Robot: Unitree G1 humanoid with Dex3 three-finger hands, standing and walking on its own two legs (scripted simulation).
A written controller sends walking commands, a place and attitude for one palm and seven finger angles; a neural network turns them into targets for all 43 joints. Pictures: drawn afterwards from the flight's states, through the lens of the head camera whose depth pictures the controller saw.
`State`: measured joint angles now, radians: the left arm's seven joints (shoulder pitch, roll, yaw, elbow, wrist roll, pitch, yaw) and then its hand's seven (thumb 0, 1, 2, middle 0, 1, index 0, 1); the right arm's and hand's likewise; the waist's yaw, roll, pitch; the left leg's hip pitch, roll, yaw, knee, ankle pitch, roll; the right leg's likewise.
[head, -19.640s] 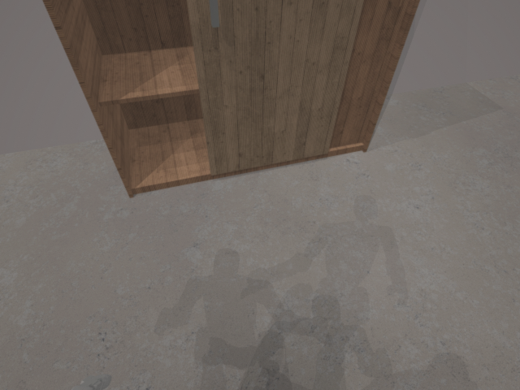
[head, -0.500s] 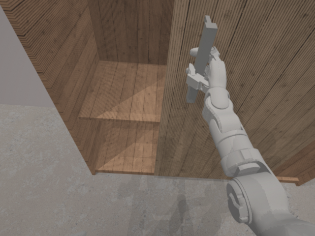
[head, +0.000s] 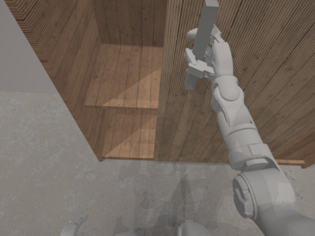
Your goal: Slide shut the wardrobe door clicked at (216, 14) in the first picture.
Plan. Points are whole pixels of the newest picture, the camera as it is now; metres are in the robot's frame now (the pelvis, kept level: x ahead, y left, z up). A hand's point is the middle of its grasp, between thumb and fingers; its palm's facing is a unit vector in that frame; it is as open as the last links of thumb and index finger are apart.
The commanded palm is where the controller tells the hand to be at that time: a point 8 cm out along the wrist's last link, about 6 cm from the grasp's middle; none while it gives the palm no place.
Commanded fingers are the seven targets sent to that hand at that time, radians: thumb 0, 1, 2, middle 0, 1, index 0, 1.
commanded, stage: step sideways, sliding the door along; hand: right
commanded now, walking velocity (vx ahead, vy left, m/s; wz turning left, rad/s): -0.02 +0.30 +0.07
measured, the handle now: (196, 47) +0.52 -0.05 +0.17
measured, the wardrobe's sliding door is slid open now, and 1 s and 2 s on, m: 0.33 0.15 0.00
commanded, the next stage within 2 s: stop walking and hold the door there in 1.52 s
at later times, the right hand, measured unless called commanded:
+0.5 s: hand (170, 61) +0.47 +0.01 +0.17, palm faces +0.13 +0.99 -0.09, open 6.3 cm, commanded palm +0.44 +0.03 +0.18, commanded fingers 0.00 -0.90 -0.90 0.45 1.40 0.45 1.40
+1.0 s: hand (107, 56) +0.47 +0.16 +0.17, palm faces +0.22 +0.97 -0.06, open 6.3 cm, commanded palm +0.43 +0.18 +0.17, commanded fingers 0.00 -0.90 -0.90 0.45 1.40 0.45 1.40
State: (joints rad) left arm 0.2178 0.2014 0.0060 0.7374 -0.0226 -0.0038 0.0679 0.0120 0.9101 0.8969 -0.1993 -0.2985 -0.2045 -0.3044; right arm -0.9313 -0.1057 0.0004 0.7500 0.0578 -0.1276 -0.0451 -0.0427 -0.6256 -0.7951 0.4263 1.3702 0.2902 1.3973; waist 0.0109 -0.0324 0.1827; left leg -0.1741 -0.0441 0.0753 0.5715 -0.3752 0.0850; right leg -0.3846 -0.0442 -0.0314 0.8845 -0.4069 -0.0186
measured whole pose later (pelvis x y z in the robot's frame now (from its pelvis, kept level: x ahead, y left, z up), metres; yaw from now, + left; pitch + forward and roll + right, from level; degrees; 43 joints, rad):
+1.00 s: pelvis +0.10 +0.32 +0.00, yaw -6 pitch -2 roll +0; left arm 0.06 0.22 0.06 0.58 -0.03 -0.06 -0.03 0.01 0.91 0.90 -0.20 -0.30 -0.20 -0.30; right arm -0.44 -0.14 0.02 0.00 0.06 -0.09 -0.15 -0.03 -0.72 -0.82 0.46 1.40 0.21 1.38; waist -0.10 -0.04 0.28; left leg -0.38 -0.03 0.01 0.93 -0.42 0.00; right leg -0.18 -0.20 -0.11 0.51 -0.23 0.08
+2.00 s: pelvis +0.10 +0.59 +0.02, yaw +3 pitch +0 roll -3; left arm 0.14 0.32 0.04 0.64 -0.06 -0.05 0.05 0.01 0.91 0.90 -0.20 -0.30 -0.20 -0.30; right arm -0.25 -0.42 -0.43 0.32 0.06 -0.10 -0.18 -0.15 -0.62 -0.75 0.46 1.40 0.32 1.40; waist 0.02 0.01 0.07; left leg -0.22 -0.09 -0.05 0.36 -0.13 0.10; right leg -0.24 0.01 -0.06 0.48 -0.27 -0.02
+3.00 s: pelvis +0.13 +0.53 +0.01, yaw +6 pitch -1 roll +1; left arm 0.17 0.23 -0.03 0.64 -0.03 -0.04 0.09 0.01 0.91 0.90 -0.20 -0.30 -0.21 -0.30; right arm -0.09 -0.34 -0.26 0.11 0.08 -0.14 -0.14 -0.12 -0.67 -0.81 0.46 1.40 0.30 1.41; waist -0.02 -0.01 -0.01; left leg -0.20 -0.06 -0.07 0.40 -0.20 0.01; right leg -0.15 0.03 -0.09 0.42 -0.26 -0.06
